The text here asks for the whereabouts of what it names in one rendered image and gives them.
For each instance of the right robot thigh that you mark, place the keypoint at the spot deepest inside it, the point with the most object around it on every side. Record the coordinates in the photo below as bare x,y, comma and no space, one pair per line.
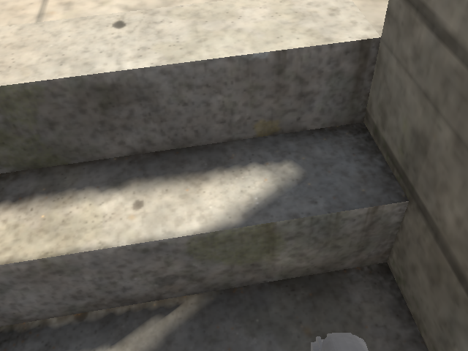
339,342

